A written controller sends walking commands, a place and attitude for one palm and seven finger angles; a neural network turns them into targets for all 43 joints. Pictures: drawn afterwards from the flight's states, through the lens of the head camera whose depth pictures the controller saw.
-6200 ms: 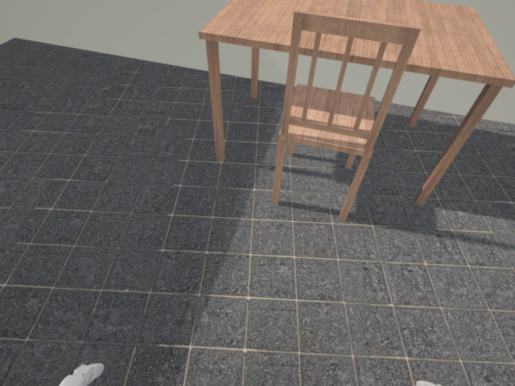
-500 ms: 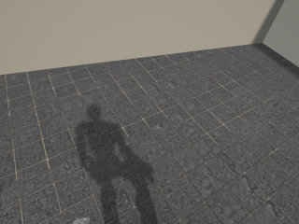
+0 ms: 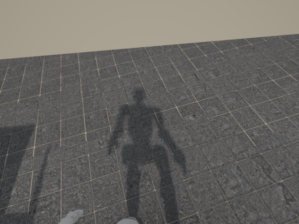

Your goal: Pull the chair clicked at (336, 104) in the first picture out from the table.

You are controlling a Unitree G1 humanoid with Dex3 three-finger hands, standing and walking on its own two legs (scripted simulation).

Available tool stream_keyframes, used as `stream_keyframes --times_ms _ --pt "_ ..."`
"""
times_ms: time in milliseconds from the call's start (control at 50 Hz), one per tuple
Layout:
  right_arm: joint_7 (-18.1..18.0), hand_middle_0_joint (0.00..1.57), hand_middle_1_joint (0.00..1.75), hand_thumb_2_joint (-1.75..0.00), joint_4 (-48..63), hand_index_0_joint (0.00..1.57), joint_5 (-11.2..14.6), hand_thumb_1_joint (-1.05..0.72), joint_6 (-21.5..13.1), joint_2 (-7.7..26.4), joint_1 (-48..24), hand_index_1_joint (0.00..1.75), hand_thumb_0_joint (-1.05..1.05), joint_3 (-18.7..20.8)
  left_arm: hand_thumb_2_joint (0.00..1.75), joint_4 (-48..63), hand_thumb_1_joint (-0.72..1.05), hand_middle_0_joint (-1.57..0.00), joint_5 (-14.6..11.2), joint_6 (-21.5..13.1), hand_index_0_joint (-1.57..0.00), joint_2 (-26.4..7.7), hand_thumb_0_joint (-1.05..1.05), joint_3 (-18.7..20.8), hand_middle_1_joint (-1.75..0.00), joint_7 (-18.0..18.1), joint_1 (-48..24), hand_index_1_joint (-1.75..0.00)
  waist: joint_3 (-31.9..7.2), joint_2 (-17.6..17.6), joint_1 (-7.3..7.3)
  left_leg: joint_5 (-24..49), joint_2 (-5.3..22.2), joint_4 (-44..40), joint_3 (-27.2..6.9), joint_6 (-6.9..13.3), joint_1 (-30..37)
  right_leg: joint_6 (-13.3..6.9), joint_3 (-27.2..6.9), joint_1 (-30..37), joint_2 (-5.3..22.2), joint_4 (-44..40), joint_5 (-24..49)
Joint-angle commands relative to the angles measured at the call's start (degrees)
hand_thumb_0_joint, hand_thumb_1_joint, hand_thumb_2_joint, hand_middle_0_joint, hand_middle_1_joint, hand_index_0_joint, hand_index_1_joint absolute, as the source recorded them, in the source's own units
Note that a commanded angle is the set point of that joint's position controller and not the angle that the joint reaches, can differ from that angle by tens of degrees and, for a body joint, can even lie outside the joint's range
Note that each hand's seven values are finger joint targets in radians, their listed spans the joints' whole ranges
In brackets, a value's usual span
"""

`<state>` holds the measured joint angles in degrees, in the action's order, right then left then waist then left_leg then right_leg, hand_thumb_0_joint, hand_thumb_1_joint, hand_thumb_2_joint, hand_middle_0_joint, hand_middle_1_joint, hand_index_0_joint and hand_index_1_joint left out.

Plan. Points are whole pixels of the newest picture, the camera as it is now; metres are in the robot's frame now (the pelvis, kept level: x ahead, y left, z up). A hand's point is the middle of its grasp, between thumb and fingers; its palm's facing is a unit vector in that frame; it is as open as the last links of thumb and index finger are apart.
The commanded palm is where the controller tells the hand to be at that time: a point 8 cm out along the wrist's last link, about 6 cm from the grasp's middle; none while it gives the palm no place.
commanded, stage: turn to face it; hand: left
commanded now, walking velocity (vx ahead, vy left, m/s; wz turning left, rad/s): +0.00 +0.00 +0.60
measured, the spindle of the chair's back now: out of the picture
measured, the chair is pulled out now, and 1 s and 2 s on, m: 0.00 0.00 0.00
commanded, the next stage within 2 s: none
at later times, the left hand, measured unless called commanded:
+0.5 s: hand out of the picture -0.09 +0.23 -0.18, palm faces +0.39 -0.88 -0.26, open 7.3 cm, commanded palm none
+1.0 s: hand out of the picture -0.03 +0.23 -0.13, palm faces +0.55 -0.79 -0.28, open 7.3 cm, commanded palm none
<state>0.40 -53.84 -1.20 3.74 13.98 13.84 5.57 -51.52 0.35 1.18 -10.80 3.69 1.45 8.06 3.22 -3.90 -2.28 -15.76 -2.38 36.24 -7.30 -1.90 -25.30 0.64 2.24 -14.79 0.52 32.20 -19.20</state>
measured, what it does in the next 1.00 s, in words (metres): steps on the spot, turning left: left foot, then right foot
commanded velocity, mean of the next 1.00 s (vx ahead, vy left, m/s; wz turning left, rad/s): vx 0.00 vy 0.00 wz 0.60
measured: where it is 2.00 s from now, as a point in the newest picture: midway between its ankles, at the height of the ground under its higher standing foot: outside the picture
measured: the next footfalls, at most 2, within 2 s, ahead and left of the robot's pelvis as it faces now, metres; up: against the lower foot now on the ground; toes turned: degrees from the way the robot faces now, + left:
left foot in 0.48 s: -0.03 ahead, +0.13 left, +0.00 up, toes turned +25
right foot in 0.98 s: +0.06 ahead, -0.09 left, +0.00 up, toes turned +34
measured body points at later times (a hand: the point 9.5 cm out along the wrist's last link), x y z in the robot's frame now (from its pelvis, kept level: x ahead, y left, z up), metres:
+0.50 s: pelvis -0.03 +0.01 -0.01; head +0.00 +0.04 +0.44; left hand -0.11 +0.27 -0.16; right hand +0.19 -0.18 -0.13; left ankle -0.06 +0.11 -0.73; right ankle -0.01 -0.12 -0.72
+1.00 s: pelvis -0.04 -0.02 +0.00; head +0.00 -0.02 +0.45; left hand -0.06 +0.27 -0.11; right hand +0.14 -0.21 -0.15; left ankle -0.06 +0.11 -0.72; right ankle +0.03 -0.11 -0.73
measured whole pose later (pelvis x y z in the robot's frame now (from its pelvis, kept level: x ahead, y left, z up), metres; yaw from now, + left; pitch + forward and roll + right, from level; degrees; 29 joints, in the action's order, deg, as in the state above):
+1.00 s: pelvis -0.04 -0.02 +0.00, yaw +35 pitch +0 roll +0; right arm 0.6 -53.1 -0.9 3.3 13.6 14.6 4.7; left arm -48.2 0.2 1.1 -11.6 2.8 1.2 6.2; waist 3.5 -2.6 -2.9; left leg -15.8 -4.9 35.0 -8.5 -0.4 -21.3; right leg 2.5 1.1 -15.1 0.5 31.5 -17.0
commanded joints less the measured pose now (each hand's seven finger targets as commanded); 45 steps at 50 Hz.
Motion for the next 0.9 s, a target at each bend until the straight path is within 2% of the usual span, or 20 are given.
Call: stream_keyframes --times_ms 0,40,60,100,180,260,320,360,400,420,440,460,480,520,540,560,620,720,780,880 --pt "0.3 0.2 0.3 -0.9 6.47 0.2 -0.66 -0.9 -0.65 5.66 -3.76 0.3 0.0 1.81 0.9 4.73 0.9 -0.2 0.7 -1.14 -0.2 -12.11 0.0 2.66 -0.3 1.33 0.59 -0.3 0.59 17.21 2.0 -12.51 3.5 27.9 1.18 -0.43 -11.81 -7.37 -17.33 -1.06 24.26 -21.54 -2.29" --pt "0.91 0.2 0.3 -0.9 4.16 0.2 -0.58 -0.9 -0.32 4.85 -1.67 0.3 0.0 1.63 0.9 5.1 0.9 -0.2 0.54 -1.52 -0.2 -9.45 0.0 1.31 -0.3 0.66 -1.61 -0.3 2.86 13.42 -0.01 -6.19 4.03 33.85 4.52 -1.71 -11.14 -5.53 -8.06 -0.83 17.94 -17.21 9.14" --pt "1.11 0.2 0.3 -0.9 3.71 0.2 -0.45 -0.9 -0.33 4.4 -0.81 0.3 0.0 1.42 0.9 4.88 0.9 -0.2 0.6 -1.86 -0.2 -8.79 0.0 1.05 -0.3 0.56 -0.75 -0.3 1.92 12.84 -0.01 -4.44 4.04 34.61 5.77 -2.27 -11.29 -5.34 -4.6 1.74 16.85 -15.38 14.6" --pt "1.31 0.2 0.3 -0.9 3.85 0.2 -0.21 -0.9 -0.34 3.84 -1.64 0.3 0.0 1.07 0.9 4.35 0.9 -0.2 0.73 -2.16 -0.2 -9.13 0.0 1.05 -0.3 0.66 2.3 -0.3 0.4 12.36 0.91 -3.67 4.39 32.95 7.15 -3.11 -11.09 -5.32 -1.68 5.71 16.71 -13.61 21.53" --pt "1.34 0.2 0.3 -0.9 5.64 0.2 -0.07 -0.9 -0.1 4.12 -6.86 0.3 0.0 0.67 0.9 2.92 0.9 -0.2 0.94 -2.0 -0.2 -10.28 0.0 1.26 -0.3 0.6 7.64 -0.3 -0.88 13.92 3.69 -5.67 5.09 27.61 8.84 -3.85 -10.61 -6.37 -0.47 10.45 18.55 -12.63 25.91" --pt "1.36 0.2 0.3 -0.9 6.67 0.2 0.06 -0.9 -0.2 3.91 -10.34 0.3 0.0 0.0 0.9 2.51 0.9 -0.2 1.29 -1.65 -0.2 -11.58 0.0 1.5 -0.3 0.57 9.47 -0.3 -1.43 14.87 4.8 -8.08 5.34 21.16 10.4 -3.36 -7.43 -7.51 0.54 10.95 20.46 -11.53 29.2" --pt "1.44 0.2 0.3 -0.9 7.58 0.2 0.36 -0.9 -0.94 3.34 -11.52 0.3 0.0 -0.82 0.9 2.44 0.9 -0.2 1.49 -1.33 -0.2 -12.84 0.0 1.98 -0.3 0.52 9.83 -0.3 -3.83 16.72 5.6 -10.16 4.94 11.08 12.5 -2.32 -2.74 -7.68 1.84 12.89 21.32 -8.65 33.85" --pt "1.34 0.2 0.3 -0.9 7.58 0.2 0.54 -0.9 -1.42 3.43 -10.51 0.3 0.0 -1.02 0.9 2.15 0.9 -0.2 1.46 -1.09 -0.2 -13.8 0.0 2.36 -0.3 0.4 9.66 -0.3 -5.91 17.05 5.55 -9.52 4.05 5.35 13.92 -1.42 1.23 -7.11 3.3 13.79 21.59 -6.19 35.96" --pt "1.14 0.2 0.3 -0.9 7.14 0.2 0.44 -0.9 -1.92 4.63 -6.81 0.3 0.0 -0.75 0.9 1.86 0.9 -0.2 1.03 -0.84 -0.2 -14.01 0.0 2.65 -0.3 0.17 8.7 -0.3 -8.07 15.67 3.39 -1.93 3.61 -5.47 14.82 -0.6 8.82 -4.33 6.67 11.53 20.82 -0.54 33.19" --pt "1.09 0.2 0.3 -0.9 6.16 0.2 0.25 -0.9 -2.37 7.02 -3.04 0.3 0.0 -0.11 0.9 2.1 0.9 -0.2 0.48 -0.65 -0.2 -13.57 0.0 2.57 -0.3 -0.04 8.21 -0.3 -10.12 10.58 1.01 7.1 4.66 -12.8 12.68 0.5 18.09 -1.69 8.59 5.89 19.53 7.51 29.12" --pt "0.62 0.2 0.3 -0.9 5.8 0.2 -0.05 -0.9 -3.01 13.96 1.22 0.3 0.0 1.63 0.9 4.16 0.9 -0.2 0.04 -0.47 -0.2 -10.48 0.0 2.31 -0.3 -0.5 7.62 -0.3 -12.84 -6.41 -1.75 24.36 18.07 -15.37 -5.59 6.52 29.96 3.16 10.51 -10.05 12.09 20.86 4.52" --pt "0.14 0.2 0.3 -0.9 4.78 0.2 0.66 -0.9 -2.71 18.0 4.47 0.3 0.0 2.54 0.9 6.74 0.9 -0.2 0.28 -0.12 -0.2 -7.86 0.0 0.97 -0.3 -0.52 4.03 -0.3 -12.46 -14.25 -3.12 46.98 27.41 -14.6 -15.33 13.3 31.94 5.4 5.64 -21.08 7.31 30.17 -20.07" --pt "0.05 0.2 0.3 -0.9 3.79 0.2 0.71 -0.9 -2.27 16.83 5.3 0.3 0.0 2.05 0.9 7.13 0.9 -0.2 0.71 0.48 -0.2 -9.61 0.0 1.1 -0.3 -0.25 1.75 -0.3 -10.93 -7.24 -3.08 43.18 27.4 -13.03 -9.4 14.65 29.22 4.4 1.84 -20.5 8.78 34.09 -17.4" --pt "-0.83 0.2 0.3 -0.9 5.22 0.2 0.19 -0.9 -2.63 13.15 -1.0 0.3 0.0 1.19 0.9 5.09 0.9 -0.2 0.7 0.74 -0.2 -9.0 0.0 1.8 -0.3 -0.31 1.11 -0.3 -6.28 -8.48 -1.01 30.03 20.82 -15.22 -7.69 12.51 21.59 4.68 -0.79 -21.09 8.37 36.55 -10.15" --pt "-0.81 0.2 0.3 -0.9 6.18 0.2 0.12 -0.9 -2.59 11.83 -4.21 0.3 0.0 0.64 0.9 4.33 0.9 -0.2 0.66 0.87 -0.2 -9.77 0.0 1.9 -0.3 -0.58 1.32 -0.3 -3.42 -6.88 0.14 25.47 18.49 -16.65 -5.83 11.19 16.85 4.69 -1.69 -19.37 8.28 36.66 -6.32" --pt "-0.74 0.2 0.3 -0.9 6.77 0.2 0.14 -0.9 -2.71 11.1 -6.17 0.3 0.0 0.29 0.9 3.79 0.9 -0.2 0.66 0.93 -0.2 -9.53 0.0 2.05 -0.3 -0.82 3.11 -0.3 -2.96 -6.1 1.54 22.87 16.46 -17.28 -4.3 10.15 15.33 4.81 -1.49 -17.98 7.73 36.27 -3.75" --pt "-0.74 0.2 0.3 -0.9 6.72 0.2 0.39 -0.9 -3.12 10.71 -5.37 0.3 0.0 0.3 0.9 2.94 0.9 -0.2 0.75 0.91 -0.2 -9.25 0.0 2.03 -0.3 -0.98 4.9 -0.3 -5.06 -3.79 2.14 19.44 14.26 -18.18 -3.64 9.48 16.26 5.49 -1.58 -16.68 6.35 34.08 -0.38" --pt "-0.63 0.2 0.3 -0.9 5.75 0.2 0.14 -0.9 -2.79 10.53 -2.06 0.3 0.0 0.78 0.9 4.5 0.9 -0.2 0.63 0.86 -0.2 -8.84 0.0 1.87 -0.3 -0.48 0.98 -0.3 -4.04 -3.92 0.62 13.98 14.6 -18.99 -9.57 11.16 16.32 5.79 -2.46 -16.51 5.06 27.34 -1.86" --pt "-0.68 0.2 0.3 -0.9 5.36 0.2 -0.12 -0.9 -2.6 10.81 -0.3 0.3 0.0 1.12 0.9 6.02 0.9 -0.2 0.48 0.6 -0.2 -8.23 0.0 1.62 -0.3 -0.37 -1.84 -0.3 -3.98 -4.99 -0.25 15.37 14.66 -17.85 -13.6 12.17 16.53 5.47 -2.8 -15.17 3.68 21.38 -4.69" --pt "-0.69 0.2 0.3 -0.9 5.79 0.2 -0.28 -0.9 -2.22 10.91 -1.37 0.3 0.0 1.67 0.9 6.37 0.9 -0.2 -0.22 -0.2 -0.2 -7.29 0.0 1.2 -0.3 0.02 0.81 -0.3 -6.78 -6.05 1.15 24.57 12.6 -13.13 -16.77 11.46 13.5 4.06 -2.06 -3.97 -0.07 6.31 -4.17"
